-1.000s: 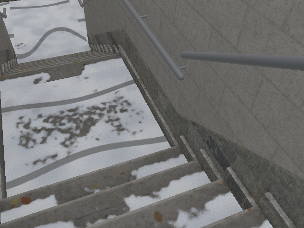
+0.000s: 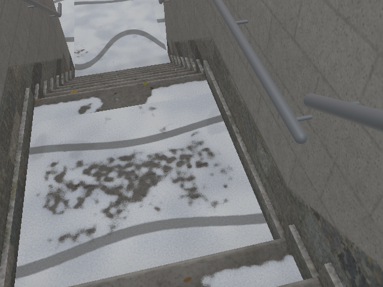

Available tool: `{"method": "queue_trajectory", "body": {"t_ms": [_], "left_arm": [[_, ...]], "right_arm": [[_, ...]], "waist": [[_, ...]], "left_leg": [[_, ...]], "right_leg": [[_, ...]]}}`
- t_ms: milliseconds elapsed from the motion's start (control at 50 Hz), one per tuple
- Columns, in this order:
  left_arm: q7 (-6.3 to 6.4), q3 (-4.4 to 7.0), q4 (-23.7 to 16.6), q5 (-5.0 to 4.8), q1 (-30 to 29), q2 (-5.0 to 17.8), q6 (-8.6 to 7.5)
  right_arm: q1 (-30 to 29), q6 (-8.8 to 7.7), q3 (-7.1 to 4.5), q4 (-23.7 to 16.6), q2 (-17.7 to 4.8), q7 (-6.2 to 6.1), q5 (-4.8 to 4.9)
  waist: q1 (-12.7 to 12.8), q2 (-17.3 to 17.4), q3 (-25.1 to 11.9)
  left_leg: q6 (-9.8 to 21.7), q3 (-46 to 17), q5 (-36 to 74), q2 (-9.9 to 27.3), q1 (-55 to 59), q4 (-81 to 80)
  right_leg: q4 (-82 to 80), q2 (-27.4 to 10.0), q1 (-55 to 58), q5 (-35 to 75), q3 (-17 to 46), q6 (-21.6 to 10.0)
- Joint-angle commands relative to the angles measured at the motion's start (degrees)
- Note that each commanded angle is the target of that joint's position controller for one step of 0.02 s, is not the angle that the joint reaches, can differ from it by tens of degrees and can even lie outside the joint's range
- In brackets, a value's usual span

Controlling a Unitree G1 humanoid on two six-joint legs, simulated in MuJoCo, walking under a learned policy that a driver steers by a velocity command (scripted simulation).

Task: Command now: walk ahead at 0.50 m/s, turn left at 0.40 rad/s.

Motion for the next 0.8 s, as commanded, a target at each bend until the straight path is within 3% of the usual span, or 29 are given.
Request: {"method": "queue_trajectory", "body": {"t_ms": [20, 60, 80, 100, 120, 140, 160, 180, 200, 220, 260, 300, 320, 340, 380, 440, 500, 520, 560, 580, 600, 620, 640, 660, 680, 700, 720, 760, 800], "left_arm": [[0.40, 1.51, -1.22, -0.23, 3.76, 6.61, 1.00], [0.48, 1.99, -1.97, -0.58, 0.84, 8.27, 1.59], [0.51, 2.09, -1.89, -0.96, -3.47, 8.79, 1.61], [-0.56, 2.64, -0.53, 0.69, -6.15, 9.29, -0.04], [-1.52, 2.07, -3.06, 2.25, -5.19, 4.59, -2.05], [-2.42, 1.54, -6.12, -0.64, 2.99, 5.62, -4.06], [-2.36, 2.03, -8.86, -0.76, -1.15, 8.46, -4.20], [-1.25, 1.78, -11.27, -2.92, -7.59, 8.61, -3.63], [0.23, 1.77, -13.66, -3.07, -12.39, 7.13, -2.71], [1.05, 2.79, -12.54, -3.03, -13.18, 7.72, -1.94], [1.41, 3.11, -12.89, 0.41, -13.88, 7.47, -0.95], [1.39, 2.33, -14.82, 3.15, -15.87, 4.68, -0.71], [0.52, 2.46, -12.74, 2.10, -10.83, 5.64, -0.97], [-0.31, 3.28, -13.97, 1.06, -15.65, 8.21, -1.66], [-0.86, 2.37, -18.71, 2.30, -26.99, 7.40, -2.75], [-2.75, 2.08, -22.79, 2.08, -28.71, 2.81, -1.69], [-2.25, 3.14, -22.75, 1.14, -20.97, 5.58, -1.03], [-1.64, 3.86, -21.51, 0.37, -18.20, 7.30, -0.74], [-2.60, 5.17, -16.17, -0.24, -4.32, 7.65, -1.37], [-3.39, 5.35, -12.02, 0.05, 7.04, 8.31, -1.23], [-4.29, 4.29, -10.59, -0.36, 9.49, 8.54, -1.24], [-4.46, 4.11, -10.49, -2.64, 9.62, 9.18, -0.60], [-4.62, 4.82, -9.75, -2.53, 9.48, 10.48, -0.03], [-4.12, 6.26, -7.29, -2.50, 4.29, 14.79, -0.20], [-3.62, 4.28, -8.19, -0.42, -1.62, 9.14, -0.48], [-2.74, 2.35, -8.56, 0.64, -7.73, 3.80, -1.80], [-2.67, 1.55, -7.59, 0.86, -9.72, 2.65, -2.78], [-1.41, 1.73, -5.90, 0.93, -9.50, 4.66, -3.68], [-0.01, 2.07, -1.86, 2.39, -5.13, 7.47, -3.19]], "right_arm": [[-6.80, -0.28, 0.24, -5.09, -1.13, 1.08, 0.97], [-0.91, -0.50, 0.05, -2.72, -1.68, 0.76, 1.60], [9.38, -0.73, -0.90, 0.10, -2.38, 0.15, 2.37], [24.98, -0.46, -2.71, 5.28, -6.12, -0.34, 0.48], [32.86, -0.55, -1.56, 8.81, -8.03, 0.00, 0.90], [28.01, -1.12, -0.29, 6.82, -7.31, 0.31, 0.00], [23.76, -0.43, -0.73, 4.24, -7.12, -0.13, 1.07], [20.56, -0.44, -2.01, 3.92, -10.17, -1.11, 1.44], [15.42, -0.63, -2.10, 2.95, -10.34, -1.43, 1.36], [10.63, -2.48, -0.27, 2.06, -5.80, -1.63, 0.11], [4.65, -4.30, 0.25, -0.75, -4.62, -2.80, 0.58], [6.59, -3.68, -0.40, 0.91, -5.70, -4.83, 0.37], [8.13, -3.47, -0.66, 1.63, -6.69, -5.13, -0.06], [14.80, -3.91, -0.40, 4.14, -4.99, -5.85, 1.41], [15.86, -3.94, 0.77, 3.97, -1.83, -7.17, 3.55], [15.53, -2.22, 0.29, 5.34, -3.56, -6.83, 3.11], [14.20, -0.89, 0.29, 4.28, -1.40, -6.61, 2.08], [15.17, -0.52, 0.85, 3.18, 0.60, -7.56, 3.12], [13.78, -0.17, 1.22, 4.76, 0.23, -6.71, 2.58], [15.44, -0.42, 1.65, 6.01, 2.63, -5.08, 1.68], [26.24, -0.99, 1.94, 7.01, 5.23, -3.53, 2.91], [29.17, -1.53, 1.88, 6.77, 1.74, -3.14, 4.39], [25.25, -1.72, 1.20, 6.43, -1.39, -3.92, 4.51], [17.28, -1.59, 0.83, 2.15, -3.49, -5.08, 6.03], [9.40, -0.28, -0.18, 0.56, -6.28, -6.25, 5.88], [5.11, 0.52, -0.97, 0.66, -7.40, -6.54, 5.08], [8.27, 0.90, -0.76, 1.76, -5.73, -6.62, 3.49], [5.99, -0.79, -1.18, -0.20, -3.38, -6.29, 1.54], [8.43, -1.04, -0.04, 0.56, 1.70, -4.78, 1.27]], "waist": [[2.66, -8.93, 9.01], [0.33, -6.96, 8.06], [-5.38, -7.25, 6.43], [-15.65, -0.35, 0.55], [-15.31, 16.21, -1.03], [-7.09, 19.58, -10.27], [-7.40, 11.75, -11.01], [-7.19, 1.96, -8.29], [-4.39, -5.60, -4.52], [0.13, -10.56, 1.43], [2.76, -8.72, 5.86], [2.05, -0.77, 0.45], [3.05, 2.54, -3.14], [-0.01, 1.57, -1.22], [-2.88, -4.20, 4.68], [-5.15, 1.33, 3.74], [-3.00, 5.86, 3.39], [-3.97, 3.60, 4.96], [1.86, 2.99, 1.40], [5.01, -6.14, -4.31], [1.69, -20.03, -9.20], [0.80, -25.54, -11.26], [1.10, -20.71, -7.39], [-1.86, -18.10, -3.11], [-2.65, -5.35, 4.97], [-4.64, -1.02, 10.91], [-6.66, -2.36, 12.00], [-5.99, -8.61, 12.34], [-6.43, -12.84, 5.76]], "left_leg": [[-0.34, 4.38, -7.63, -0.80, -3.26, -1.73], [0.73, 9.59, -16.54, -1.41, 7.46, -6.38], [3.91, 7.13, -18.90, 1.65, 17.89, -19.16], [7.31, 11.83, -1.83, -1.49, 43.49, -17.17], [11.98, 1.52, 23.77, 6.79, 57.24, -4.14], [18.63, -13.60, 33.05, 12.72, 62.45, -0.19], [21.68, -17.14, 22.89, 15.06, 59.16, -4.96], [23.21, -23.97, -8.60, 16.99, 53.73, -10.50], [23.08, -33.41, -27.21, 18.22, 44.05, -14.20], [19.42, -33.99, -27.32, 17.19, 32.55, -13.16], [15.62, -22.84, -15.30, 9.94, 14.48, -12.99], [14.37, -16.77, -2.88, 4.28, 10.01, -11.03], [13.67, -15.95, 0.53, 4.18, 11.27, -8.73], [12.88, -16.43, -12.41, 2.54, 20.39, -4.48], [9.98, -12.34, -30.16, -3.05, 12.19, -1.51], [9.43, -12.20, -41.56, -6.40, -0.12, -1.55], [9.42, -17.27, -36.67, -6.91, 8.29, 10.68], [7.88, -15.99, -38.02, -7.21, 18.61, 17.30], [5.81, -11.82, -38.89, -8.59, 16.91, 37.40], [4.02, -7.43, -61.15, -11.66, -0.10, 58.03], [2.26, -9.86, -80.18, -15.33, -21.68, 78.54], [1.92, -11.28, -73.25, -10.32, -29.27, 78.29], [1.55, -6.57, -67.39, -7.25, -32.01, 78.90], [0.96, -0.10, -57.21, -3.07, -33.25, 74.97], [1.51, 0.22, -51.21, -0.30, -31.13, 73.46], [2.29, -6.05, -38.67, 2.26, -27.17, 60.73], [2.67, -5.60, -35.09, 3.24, -21.28, 55.08], [0.71, -2.75, -24.03, 2.02, -7.44, 28.38], [-0.30, -3.68, -19.17, 3.60, -9.37, 28.67]], "right_leg": [[-4.85, -13.21, -1.06, 37.09, 13.53, -7.51], [4.71, -12.83, -3.18, 45.23, 10.52, -5.81], [14.78, -13.06, -4.75, 49.62, 10.05, -4.35], [40.61, -6.43, -17.95, 53.19, 2.83, -1.92], [72.59, 2.00, -40.63, -1.80, -1.57, 2.00], [70.10, -0.49, -45.67, -2.89, 8.92, 2.17], [65.14, -1.77, -49.29, -0.07, 8.30, 4.09], [57.02, -4.43, -54.15, 7.29, 9.81, 3.34], [52.85, -5.93, -54.16, 11.33, 10.15, 3.91], [38.92, -7.94, -52.17, 23.41, 14.34, 2.70], [17.76, -7.98, -40.71, 32.56, 13.71, 4.40], [5.69, -6.12, -26.22, 41.62, 10.50, 5.08], [9.97, -5.37, -21.13, 50.79, 9.92, 4.62], [1.75, -6.05, -32.06, 59.82, 14.22, 3.21], [-21.88, -2.73, -24.64, 72.83, 11.69, 2.08], [-24.48, 1.82, -2.76, 78.01, 6.31, 2.37], [-25.63, -0.20, -0.63, 68.12, 9.56, 1.97], [-40.43, -5.11, -5.85, 67.79, 14.12, 2.10], [-47.78, -9.41, 11.58, 72.14, 12.30, 1.09], [-33.33, -14.26, 32.52, 80.10, 14.57, -1.61], [-12.87, -20.09, 49.10, 86.67, 19.64, -5.11], [-16.42, -22.79, 48.43, 78.28, 24.89, -4.93], [-22.91, -24.63, 41.26, 60.05, 27.40, -8.30], [-36.16, -28.42, 28.51, 23.74, 41.99, -14.71], [-42.28, -27.89, 14.63, 14.66, 42.00, -14.07], [-39.54, -23.21, 1.77, 15.66, 35.20, -10.14], [-38.25, -18.85, -6.08, 22.92, 27.82, -6.09], [-41.11, -10.71, -15.78, 44.35, 12.19, -2.82], [-35.20, -14.85, -5.81, 63.15, 14.43, -6.18]]}}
